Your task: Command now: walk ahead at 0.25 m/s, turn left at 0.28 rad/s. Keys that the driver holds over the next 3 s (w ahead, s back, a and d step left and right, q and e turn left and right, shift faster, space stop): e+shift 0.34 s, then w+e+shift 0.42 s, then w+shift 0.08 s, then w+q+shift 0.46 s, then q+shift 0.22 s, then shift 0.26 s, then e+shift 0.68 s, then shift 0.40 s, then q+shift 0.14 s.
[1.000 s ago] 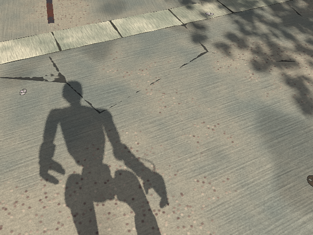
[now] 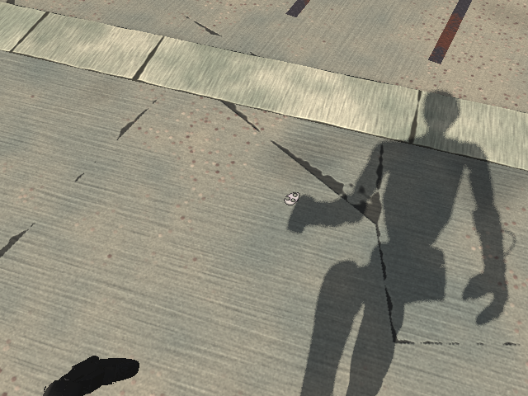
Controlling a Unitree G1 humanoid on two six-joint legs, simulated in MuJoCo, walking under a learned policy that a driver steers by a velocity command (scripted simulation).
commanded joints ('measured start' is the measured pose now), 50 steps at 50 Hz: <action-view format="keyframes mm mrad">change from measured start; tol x32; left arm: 1 248 124 40 53 4 -23 8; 44 -167 104 64 -119 8 57 -130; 50 535 368 145 58 37 -1 -20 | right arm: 1 -1 -125 -29 -35 -14 -18 -21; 50 -146 -88 6 -127 19 -72 19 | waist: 1 108 108 -176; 22 9 -210 -168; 25 23 338 -127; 44 -29 158 71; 50 367 -105 -424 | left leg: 1 -28 206 -77 142 964 -76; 2 -20 186 -32 313 893 -89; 4 -353 -56 -4 920 -317 -155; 18 -398 129 46 442 -50 -181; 24 321 97 201 -234 1 -116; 26 13 651 -459 -351 -411 -14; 44 -11 526 269 -394 71 -37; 47 -109 487 354 118 984 -15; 49 -747 231 185 855 -223 -61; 50 -797 201 -40 984 -139 -31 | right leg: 1 406 90 -71 -120 129 -46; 4 891 -366 486 -87 1215 -347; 7 581 -225 464 -273 364 -323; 19 344 -6 539 -499 -742 -124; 23 -1 158 377 -521 -583 48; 25 -143 266 158 190 -640 26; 30 -167 71 44 677 -230 25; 38 -312 -35 -15 459 -199 26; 47 582 143 -197 -75 -353 -152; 50 1019 -385 614 -355 -766 -125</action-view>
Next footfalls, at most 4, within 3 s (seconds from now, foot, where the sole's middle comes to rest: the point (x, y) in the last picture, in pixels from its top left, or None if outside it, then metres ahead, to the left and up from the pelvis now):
0.04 right None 0.26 -0.10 -0.77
0.50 left None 0.21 0.06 -0.77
0.94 right None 0.26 -0.37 -0.77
1.40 left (429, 268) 0.71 -0.50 -0.77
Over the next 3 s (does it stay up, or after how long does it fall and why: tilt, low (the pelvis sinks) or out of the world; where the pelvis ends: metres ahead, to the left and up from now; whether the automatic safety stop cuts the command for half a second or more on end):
stays up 0.79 -0.57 0.01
